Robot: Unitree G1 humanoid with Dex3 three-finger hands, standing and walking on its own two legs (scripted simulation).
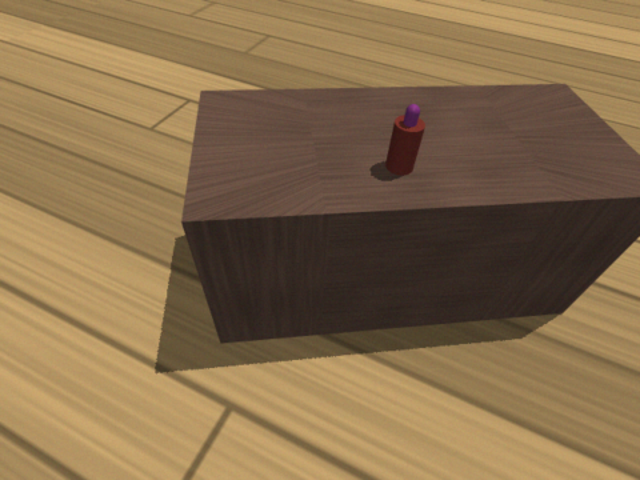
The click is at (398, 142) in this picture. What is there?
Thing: necked bottle
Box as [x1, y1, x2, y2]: [386, 104, 424, 174]
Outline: 415,104 409,105 406,109 405,114 395,119 386,160 387,169 395,174 407,174 412,170 424,128 424,122 418,117 419,108
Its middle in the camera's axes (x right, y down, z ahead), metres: +0.22 -0.26 +0.98
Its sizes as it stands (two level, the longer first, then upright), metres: 0.073 0.073 0.179
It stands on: a support 0.60 m high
